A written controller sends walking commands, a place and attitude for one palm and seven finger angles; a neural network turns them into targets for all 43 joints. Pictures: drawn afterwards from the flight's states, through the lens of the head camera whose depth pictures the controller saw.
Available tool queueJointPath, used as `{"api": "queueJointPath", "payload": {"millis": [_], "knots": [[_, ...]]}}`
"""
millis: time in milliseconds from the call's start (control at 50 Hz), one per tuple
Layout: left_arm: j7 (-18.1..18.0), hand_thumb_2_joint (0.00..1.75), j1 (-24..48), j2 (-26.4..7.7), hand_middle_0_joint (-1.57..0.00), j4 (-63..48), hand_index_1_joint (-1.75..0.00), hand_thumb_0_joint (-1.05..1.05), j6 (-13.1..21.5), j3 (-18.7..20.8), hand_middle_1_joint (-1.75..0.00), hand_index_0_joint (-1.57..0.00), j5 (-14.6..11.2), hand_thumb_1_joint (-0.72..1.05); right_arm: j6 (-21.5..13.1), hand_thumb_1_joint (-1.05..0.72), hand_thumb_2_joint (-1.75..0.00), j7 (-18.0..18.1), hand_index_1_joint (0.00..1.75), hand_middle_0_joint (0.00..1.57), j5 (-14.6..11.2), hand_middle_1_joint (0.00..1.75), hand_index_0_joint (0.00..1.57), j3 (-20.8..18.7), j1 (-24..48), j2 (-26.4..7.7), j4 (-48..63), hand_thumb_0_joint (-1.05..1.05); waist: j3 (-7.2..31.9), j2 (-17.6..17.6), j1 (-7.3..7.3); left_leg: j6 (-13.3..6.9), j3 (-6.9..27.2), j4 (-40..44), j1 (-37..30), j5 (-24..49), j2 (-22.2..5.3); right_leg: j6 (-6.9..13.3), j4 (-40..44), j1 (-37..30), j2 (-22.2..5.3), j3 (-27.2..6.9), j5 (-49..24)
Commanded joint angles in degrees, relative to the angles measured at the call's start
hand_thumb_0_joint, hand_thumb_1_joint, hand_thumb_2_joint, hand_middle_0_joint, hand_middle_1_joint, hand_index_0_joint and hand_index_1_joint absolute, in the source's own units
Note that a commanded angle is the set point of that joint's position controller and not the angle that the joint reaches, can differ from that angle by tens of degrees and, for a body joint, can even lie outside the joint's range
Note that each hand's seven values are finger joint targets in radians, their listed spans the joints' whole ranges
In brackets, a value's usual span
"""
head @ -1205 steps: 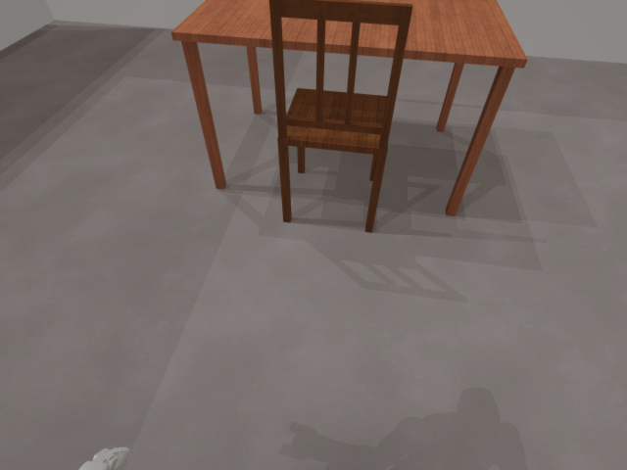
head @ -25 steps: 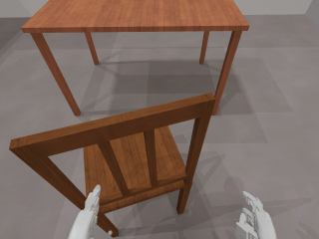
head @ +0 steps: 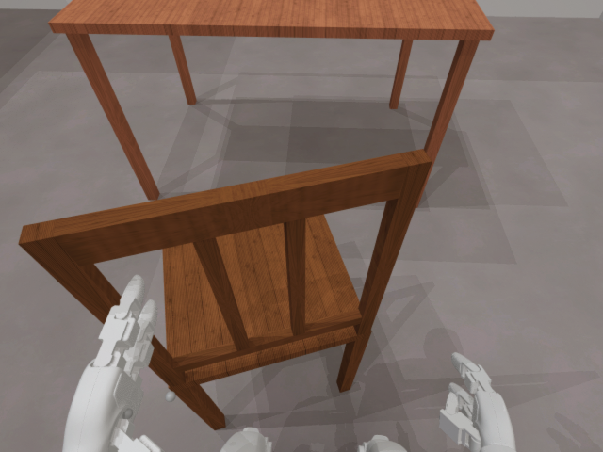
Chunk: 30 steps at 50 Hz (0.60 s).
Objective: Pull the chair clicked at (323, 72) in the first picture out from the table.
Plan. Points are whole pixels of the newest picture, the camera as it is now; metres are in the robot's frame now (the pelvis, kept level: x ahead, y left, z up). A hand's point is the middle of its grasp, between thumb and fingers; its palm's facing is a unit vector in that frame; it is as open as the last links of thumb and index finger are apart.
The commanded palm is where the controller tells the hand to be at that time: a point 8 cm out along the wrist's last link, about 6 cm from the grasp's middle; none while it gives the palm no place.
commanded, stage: draw the hand back to the body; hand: left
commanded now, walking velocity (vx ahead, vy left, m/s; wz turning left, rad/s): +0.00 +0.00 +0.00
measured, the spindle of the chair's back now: (227, 302) +0.32 +0.13 +0.00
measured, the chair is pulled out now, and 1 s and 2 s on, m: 0.64 0.63 0.63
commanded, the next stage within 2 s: step back with the hand held close in 1.24 s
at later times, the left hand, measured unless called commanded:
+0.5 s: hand (96, 383) +0.17 +0.20 +0.12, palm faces +0.15 -0.90 -0.42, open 13.1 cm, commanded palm +0.15 +0.26 +0.19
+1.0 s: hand out of the picture +0.23 +0.24 +0.26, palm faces +0.52 -0.74 -0.43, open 7.6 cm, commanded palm +0.17 +0.28 +0.25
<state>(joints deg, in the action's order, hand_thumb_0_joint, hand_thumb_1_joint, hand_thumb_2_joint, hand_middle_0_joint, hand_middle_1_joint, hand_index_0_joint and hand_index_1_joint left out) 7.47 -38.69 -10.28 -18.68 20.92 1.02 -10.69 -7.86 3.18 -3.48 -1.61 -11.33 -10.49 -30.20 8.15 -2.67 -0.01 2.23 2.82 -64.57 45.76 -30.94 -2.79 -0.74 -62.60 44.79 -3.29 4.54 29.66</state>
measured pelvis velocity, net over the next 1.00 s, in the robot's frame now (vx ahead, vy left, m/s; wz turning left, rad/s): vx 0.04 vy -0.02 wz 0.00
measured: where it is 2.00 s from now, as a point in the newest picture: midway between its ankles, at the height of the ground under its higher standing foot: outside the picture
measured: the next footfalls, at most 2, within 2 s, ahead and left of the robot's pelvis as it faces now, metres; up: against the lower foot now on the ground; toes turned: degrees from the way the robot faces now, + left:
none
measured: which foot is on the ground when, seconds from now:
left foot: down 0.00-1.00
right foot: down 0.00-1.00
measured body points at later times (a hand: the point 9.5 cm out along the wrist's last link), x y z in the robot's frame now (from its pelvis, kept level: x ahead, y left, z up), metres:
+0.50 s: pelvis +0.02 +0.00 +0.06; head +0.02 -0.03 +0.51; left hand +0.16 +0.25 +0.15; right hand +0.21 -0.22 -0.02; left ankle +0.01 +0.14 -0.66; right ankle +0.01 -0.13 -0.66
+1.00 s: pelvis +0.04 -0.02 +0.08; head +0.02 -0.07 +0.52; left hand +0.20 +0.28 +0.28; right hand +0.25 -0.24 -0.01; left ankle +0.01 +0.14 -0.66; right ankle +0.01 -0.13 -0.66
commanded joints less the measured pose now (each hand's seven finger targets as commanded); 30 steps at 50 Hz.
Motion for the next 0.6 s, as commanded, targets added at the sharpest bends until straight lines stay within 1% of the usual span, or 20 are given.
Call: {"api": "queueJointPath", "payload": {"millis": [0, 20, 80, 140, 160, 180, 200, 220, 260, 280, 300, 360, 380, 400, 420, 440, 480, 540, 560, 580], "knots": [[0.8, 0.20, -5.7, -8.3, 0.00, -16.2, 0.00, 0.00, -1.7, 8.4, 0.00, 0.00, -3.4, -0.55, -2.5, -0.90, -0.90, 1.7, 0.30, 0.20, -0.7, 0.30, 0.20, -2.6, 6.2, -6.9, 12.2, 0.00, 8.7, 2.1, 0.91, -2.8, -1.6, 13.4, -7.3, 10.6, 2.9, 1.0, 14.5, -12.7, 1.5, -1.3, -8.0], [0.3, 0.20, -5.7, -8.4, 0.00, -18.1, 0.00, 0.00, -2.1, 9.1, 0.00, 0.00, -3.9, -0.55, -2.6, -0.90, -0.90, 2.1, 0.30, 0.20, -0.9, 0.30, 0.20, -2.5, 5.8, -6.5, 12.2, 0.00, 8.8, 1.8, 0.99, -2.9, -1.7, 13.7, -8.4, 11.4, 2.8, 1.0, 14.8, -13.0, 1.6, -1.1, -8.8], [-1.3, 0.24, -2.9, -8.6, -0.01, -19.5, -0.02, 0.00, -2.1, 10.6, -0.02, -0.01, -5.4, -0.48, -3.3, -0.90, -0.90, 3.0, 0.30, 0.20, -0.9, 0.30, 0.20, -1.9, 5.2, -6.3, 10.8, 0.00, 5.5, 3.8, 0.33, -2.9, -1.0, 15.1, -9.0, 11.9, 2.5, 0.9, 16.6, -12.9, 2.2, -0.3, -8.9], [-0.5, 0.29, -1.5, -6.8, -0.02, -18.8, -0.04, 0.00, -1.6, 8.5, -0.04, -0.02, -5.7, -0.37, -5.0, -0.90, -0.90, 2.9, 0.30, 0.20, -0.9, 0.30, 0.20, -1.5, 3.9, -6.9, 9.5, 0.00, 3.3, 1.9, -0.80, -2.8, -0.7, 16.4, -11.5, 12.6, 2.3, 0.7, 17.9, -11.9, 2.3, 0.4, -9.5], [-8.5, 0.31, -6.1, -18.5, -0.03, -17.3, -0.05, 0.00, -9.5, 12.5, -0.05, -0.03, 4.5, -0.33, -2.8, -0.90, -0.90, 4.1, 0.30, 0.20, 0.2, 0.30, 0.20, -1.5, 3.5, -7.1, 11.0, 0.00, 6.3, -1.9, 3.70, -2.1, -1.3, 20.1, -14.8, 12.4, 0.4, 2.4, 20.6, -17.1, 0.1, -3.0, -9.5], [-12.0, 0.32, -5.6, -15.4, -0.04, -20.5, -0.05, 0.00, -13.0, 11.2, -0.05, -0.04, 5.5, -0.30, -2.3, -0.90, -0.90, 4.5, 0.30, 0.20, 0.3, 0.30, 0.20, -0.6, 4.0, -6.4, 12.0, 0.00, 2.8, -2.9, 2.30, -2.0, -1.5, 21.9, -15.7, 11.5, 1.1, 2.1, 22.5, -17.8, -0.1, -1.9, -9.3], [-13.4, 0.34, -3.2, -13.9, -0.04, -23.9, -0.06, 0.00, -14.1, 9.5, -0.06, -0.04, 5.9, -0.26, -2.4, -0.90, -0.90, 4.8, 0.30, 0.20, 0.2, 0.30, 0.20, -0.2, 2.9, -6.3, 12.5, 0.00, 2.6, -1.8, 1.29, -1.9, -1.2, 22.7, -16.6, 11.4, 1.2, 2.0, 22.7, -17.9, -0.2, -1.5, -9.4], [-14.6, 0.36, -3.6, -12.8, -0.04, -22.8, -0.07, 0.00, -15.6, 9.0, -0.07, -0.04, 6.6, -0.22, -2.0, -0.90, -0.90, 5.1, 0.30, 0.20, 0.5, 0.30, 0.20, -0.2, 2.9, -6.2, 11.7, 0.00, 1.2, -3.4, 1.23, -2.0, -1.5, 23.3, -18.1, 12.3, 1.0, 2.1, 23.1, -18.3, -0.1, -1.2, -10.6], [-16.3, 0.39, -3.2, -14.0, -0.05, -21.8, -0.08, 0.00, -17.7, 10.2, -0.08, -0.05, 7.3, -0.15, -1.2, -0.90, -0.90, 5.6, 0.30, 0.20, 0.8, 0.30, 0.20, 0.3, 3.3, -6.1, 11.0, 0.00, -1.3, -2.6, 1.46, -2.1, -1.7, 24.9, -20.1, 13.5, 0.7, 2.0, 24.6, -19.8, 0.0, -0.5, -12.0], [-17.0, 0.41, -2.2, -15.9, -0.06, -21.2, -0.09, 0.00, -18.5, 12.4, -0.09, -0.06, 7.3, -0.12, -0.9, -0.90, -0.90, 5.9, 0.30, 0.20, 0.8, 0.30, 0.20, 0.5, 3.8, -6.3, 10.5, 0.00, -1.7, -0.8, 1.88, -2.0, -1.3, 25.9, -20.4, 14.2, 0.8, 2.2, 25.9, -21.9, 0.2, -0.3, -12.4], [-17.4, 0.43, -0.6, -15.6, -0.07, -21.8, -0.10, 0.00, -18.6, 12.0, -0.10, -0.07, 7.4, -0.08, -0.9, -0.90, -0.90, 6.1, 0.30, 0.20, 0.9, 0.30, 0.20, 0.7, 3.7, -6.5, 10.6, 0.00, -2.5, -0.1, 1.40, -2.1, -1.6, 26.8, -22.1, 14.2, 0.8, 1.9, 26.7, -22.1, 0.2, -0.6, -12.7], [-18.6, 0.48, 2.2, -17.3, -0.08, -21.8, -0.12, 0.00, -18.8, 14.4, -0.12, -0.08, 7.5, 0.03, -1.4, -0.90, -0.90, 6.4, 0.30, 0.20, 1.1, 0.30, 0.20, 1.1, 4.2, -6.7, 9.9, 0.00, -3.1, 0.3, 1.80, -2.2, -1.6, 29.5, -25.7, 14.9, 0.7, 1.8, 29.0, -25.0, 0.2, -0.3, -13.8], [-18.8, 0.50, 3.5, -18.7, -0.08, -21.6, -0.13, 0.00, -19.1, 15.5, -0.13, -0.08, 7.5, 0.07, -1.5, -0.90, -0.90, 6.4, 0.30, 0.20, 1.0, 0.30, 0.20, 1.3, 5.0, -6.9, 9.3, 0.00, -4.1, -0.9, 2.03, -2.0, -1.5, 30.3, -26.2, 15.1, 0.9, 2.0, 30.4, -26.0, 0.3, -0.6, -13.8], [-18.9, 0.51, 4.4, -18.0, -0.09, -22.1, -0.14, 0.00, -19.0, 15.2, -0.14, -0.09, 7.4, 0.10, -1.9, -0.90, -0.90, 6.3, 0.30, 0.20, 1.0, 0.30, 0.20, 1.6, 4.7, -6.7, 9.3, 0.00, -4.3, -1.6, 1.74, -2.0, -1.5, 31.4, -27.4, 15.0, 1.1, 1.9, 30.9, -26.7, 0.3, -0.6, -13.7], [-19.1, 0.53, 5.3, -18.7, -0.10, -22.1, -0.14, 0.00, -18.9, 16.0, -0.14, -0.10, 7.4, 0.14, -2.1, -0.90, -0.90, 6.3, 0.30, 0.20, 1.1, 0.30, 0.20, 1.6, 4.9, -6.9, 8.9, 0.00, -4.4, -2.1, 1.86, -2.0, -1.6, 32.2, -28.5, 15.5, 1.1, 1.9, 31.6, -27.4, 0.4, -0.7, -14.4], [-19.2, 0.55, 6.2, -19.3, -0.10, -22.7, -0.15, 0.00, -18.7, 16.6, -0.15, -0.10, 7.4, 0.17, -2.6, -0.90, -0.90, 6.2, 0.30, 0.20, 1.2, 0.30, 0.20, 1.6, 4.9, -7.0, 8.6, 0.00, -4.1, -1.3, 1.95, -2.0, -1.7, 32.7, -29.8, 16.4, 1.1, 1.8, 32.2, -28.1, 0.3, -0.6, -15.4], [-19.6, 0.58, 7.4, -21.2, -0.11, -23.7, -0.16, 0.00, -18.7, 18.7, -0.16, -0.11, 7.3, 0.25, -3.5, -0.90, -0.90, 6.0, 0.30, 0.20, 1.4, 0.30, 0.20, 1.8, 5.6, -7.3, 7.6, 0.00, -3.2, -3.7, 2.41, -1.8, -1.6, 33.9, -31.2, 17.9, 1.3, 2.1, 33.3, -31.1, 0.3, -0.8, -17.2], [-19.8, 0.64, 8.6, -21.3, -0.13, -24.6, -0.19, 0.00, -18.1, 19.7, -0.19, -0.13, 7.3, 0.36, -5.0, -0.90, -0.90, 5.6, 0.30, 0.20, 1.7, 0.30, 0.20, 1.9, 6.1, -7.2, 6.3, 0.00, -3.3, -2.7, 2.53, -2.0, -2.1, 35.4, -34.1, 20.4, 1.2, 1.8, 34.4, -32.7, 0.2, -0.6, -20.3], [-20.0, 0.65, 9.2, -21.9, -0.13, -24.8, -0.19, 0.00, -17.9, 20.6, -0.19, -0.13, 7.3, 0.39, -5.3, -0.90, -0.90, 5.4, 0.30, 0.20, 1.7, 0.30, 0.20, 1.7, 6.4, -7.4, 5.8, 0.00, -3.3, -2.9, 2.63, -2.0, -2.3, 35.7, -34.6, 21.1, 1.1, 1.7, 34.7, -33.4, 0.2, -0.7, -21.1], [-20.1, 0.67, 9.6, -22.7, -0.13, -24.4, -0.20, 0.00, -18.1, 21.4, -0.20, -0.13, 7.3, 0.43, -5.6, -0.90, -0.90, 5.2, 0.30, 0.20, 1.7, 0.30, 0.20, 1.8, 6.9, -7.5, 5.1, 0.00, -3.6, -4.6, 2.86, -1.8, -2.1, 36.1, -34.7, 21.4, 1.4, 2.0, 35.4, -34.4, 0.2, -1.0, -21.2]]}}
